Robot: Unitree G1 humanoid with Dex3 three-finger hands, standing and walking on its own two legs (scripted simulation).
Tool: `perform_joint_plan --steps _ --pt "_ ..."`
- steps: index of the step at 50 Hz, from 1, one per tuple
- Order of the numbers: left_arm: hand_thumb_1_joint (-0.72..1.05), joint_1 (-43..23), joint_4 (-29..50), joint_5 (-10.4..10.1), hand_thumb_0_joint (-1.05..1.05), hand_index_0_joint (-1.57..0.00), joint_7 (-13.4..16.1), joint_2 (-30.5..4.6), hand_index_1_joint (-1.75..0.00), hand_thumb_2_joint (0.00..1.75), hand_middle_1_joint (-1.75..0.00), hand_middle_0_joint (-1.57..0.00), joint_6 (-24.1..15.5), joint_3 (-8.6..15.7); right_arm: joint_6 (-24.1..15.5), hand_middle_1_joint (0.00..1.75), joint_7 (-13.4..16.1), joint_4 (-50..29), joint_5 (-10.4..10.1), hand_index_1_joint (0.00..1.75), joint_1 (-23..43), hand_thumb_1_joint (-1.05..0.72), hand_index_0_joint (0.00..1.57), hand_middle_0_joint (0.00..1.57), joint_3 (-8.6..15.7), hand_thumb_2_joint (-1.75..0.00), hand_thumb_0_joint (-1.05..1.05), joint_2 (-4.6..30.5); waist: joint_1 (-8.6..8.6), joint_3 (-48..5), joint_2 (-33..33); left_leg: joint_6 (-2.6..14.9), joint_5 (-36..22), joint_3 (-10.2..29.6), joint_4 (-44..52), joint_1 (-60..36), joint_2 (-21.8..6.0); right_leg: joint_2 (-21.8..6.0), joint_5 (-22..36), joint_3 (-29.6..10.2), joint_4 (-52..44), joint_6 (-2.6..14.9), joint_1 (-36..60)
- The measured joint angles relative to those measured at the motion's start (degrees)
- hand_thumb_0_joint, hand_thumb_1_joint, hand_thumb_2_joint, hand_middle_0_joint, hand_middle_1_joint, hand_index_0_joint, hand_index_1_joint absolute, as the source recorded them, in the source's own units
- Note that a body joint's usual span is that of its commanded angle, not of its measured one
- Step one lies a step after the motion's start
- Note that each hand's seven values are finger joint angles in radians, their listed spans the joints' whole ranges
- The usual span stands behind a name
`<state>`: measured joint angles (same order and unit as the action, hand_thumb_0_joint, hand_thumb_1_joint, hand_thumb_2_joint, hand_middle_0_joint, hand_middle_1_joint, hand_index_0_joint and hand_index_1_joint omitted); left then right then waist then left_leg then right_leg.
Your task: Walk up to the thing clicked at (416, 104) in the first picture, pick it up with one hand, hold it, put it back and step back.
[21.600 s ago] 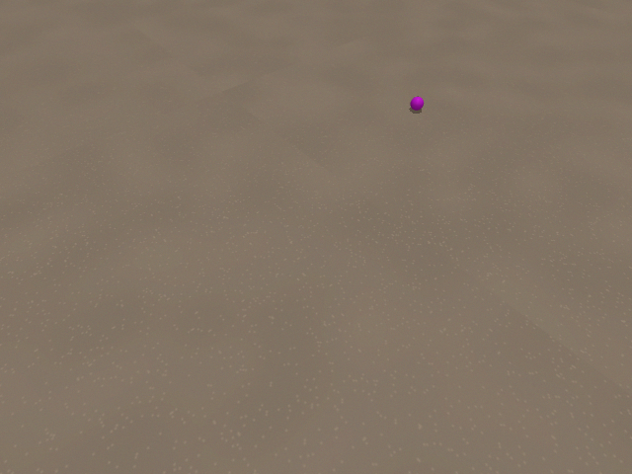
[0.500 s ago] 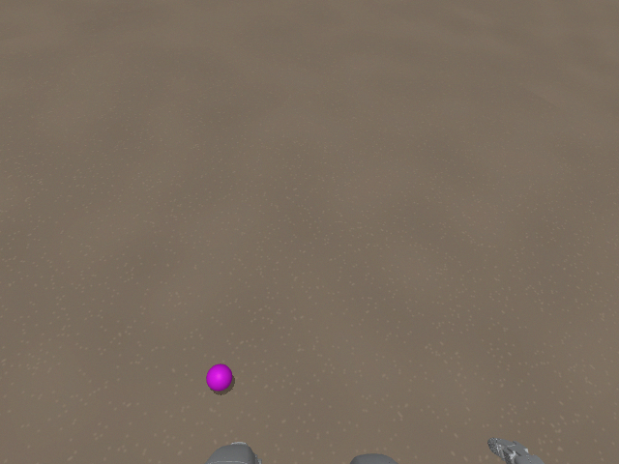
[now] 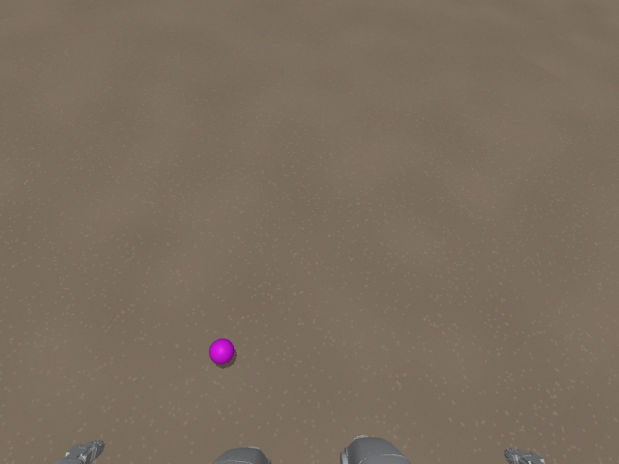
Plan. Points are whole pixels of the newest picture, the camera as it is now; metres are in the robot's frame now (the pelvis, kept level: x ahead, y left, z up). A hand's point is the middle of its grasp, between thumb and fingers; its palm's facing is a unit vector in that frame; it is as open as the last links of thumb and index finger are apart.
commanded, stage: walk up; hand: left
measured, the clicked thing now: (221, 351) +0.46 +0.24 -0.72
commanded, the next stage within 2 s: stand in 1.26 s
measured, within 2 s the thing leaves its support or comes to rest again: neither
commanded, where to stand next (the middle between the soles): +0.08 -0.01 m, yaw +2 degrees
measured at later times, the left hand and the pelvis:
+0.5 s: hand out of the picture +0.04 +0.25 -0.13, palm faces -0.01 -0.93 -0.37, open 7.4 cm; pelvis -0.02 -0.01 +0.02, yaw +0 degrees
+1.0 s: hand out of the picture +0.11 +0.25 -0.13, palm faces -0.01 -0.93 -0.37, open 7.4 cm; pelvis +0.01 -0.01 +0.02, yaw +0 degrees
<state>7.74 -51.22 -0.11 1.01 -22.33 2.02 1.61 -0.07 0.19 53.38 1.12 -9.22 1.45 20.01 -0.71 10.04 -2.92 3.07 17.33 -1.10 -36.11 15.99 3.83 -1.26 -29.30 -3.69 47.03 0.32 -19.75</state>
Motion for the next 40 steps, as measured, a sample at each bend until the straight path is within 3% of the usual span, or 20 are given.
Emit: perform_joint_plan --steps 3,6,9,13,19,40 --pt "0.9 0.09 -1.54 -0.24 0.0 -0.2 -0.58 0.6 -0.3 0.9 -0.3 -0.2 -0.5 -0.48 -0.13 0.3 -0.3 0.76 0.19 0.3 -0.19 -0.9 0.21 0.2 -0.83 -0.9 0.01 -0.99 0.47 -1.82 1.17 -0.21 -1.06 0.53 1.62 -0.85 -1.34 0.65 0.29 0.14 -0.43 0.54 1.35" --pt "0.9 0.5 -2.77 -0.15 0.0 -0.2 -0.9 0.81 -0.3 0.9 -0.3 -0.2 -1.44 -0.53 -0.14 0.3 -0.7 1.17 -0.05 0.3 0.35 -0.9 0.21 0.21 -1.27 -0.9 0.01 -1.29 0.37 -3.47 1.99 -0.78 -1.37 0.33 1.58 -0.58 -2.25 -0.18 6.87 1.41 -9.28 0.56 5.45" --pt "0.9 0.45 -4.64 0.67 0.0 -0.2 -0.53 1.62 -0.3 0.9 -0.3 -0.2 -2.49 -0.47 0.7 0.3 -1.06 1.8 -0.54 0.3 1.78 -0.9 0.21 0.21 -1.1 -0.9 0.01 -0.82 0.47 -3.65 4.36 -1.58 -1.25 1.08 0.46 -0.55 -3.93 1.09 12.94 2.43 -15.17 -1.44 8.6" --pt "0.9 1.77 -6.37 1.44 0.0 -0.2 -0.81 1.75 -0.3 0.9 -0.3 -0.2 -2.88 -1.1 1.27 0.3 -1.82 2.99 -0.25 0.3 1.67 -0.9 0.21 0.21 -0.55 -0.9 0.01 -0.42 0.76 -6.14 4.37 -1.88 0.17 1.46 2.66 -1.15 -2.82 0.05 13.05 2.8 -15.94 -1.25 8.58" --pt "0.9 2.26 -8.72 1.44 0.0 -0.2 -1.25 2.01 -0.3 0.9 -0.3 -0.2 -3.19 -0.95 1.24 0.3 -2.58 5.89 0.14 0.3 0.59 -0.9 0.21 0.2 0.2 -0.9 0.01 1.18 0.51 -7.74 5.09 -1.73 -5.33 1.71 7.2 -2.45 -2.75 -0.08 14.8 3.09 -19.11 -1.6 9.57" --pt "0.9 -0.75 -12.48 0.74 0.0 -0.2 -0.74 1.96 -0.3 0.9 -0.3 -0.2 -3.82 -1.84 0.45 0.3 -1.83 9.72 -0.56 0.3 2.5 -0.9 0.21 0.2 -0.39 -0.9 0.01 -0.13 0.45 -7.31 3.16 -1.73 -6.76 1.86 13.84 -6.04 -2.43 -0.44 16.82 3.18 -26.63 -2.25 13.56"
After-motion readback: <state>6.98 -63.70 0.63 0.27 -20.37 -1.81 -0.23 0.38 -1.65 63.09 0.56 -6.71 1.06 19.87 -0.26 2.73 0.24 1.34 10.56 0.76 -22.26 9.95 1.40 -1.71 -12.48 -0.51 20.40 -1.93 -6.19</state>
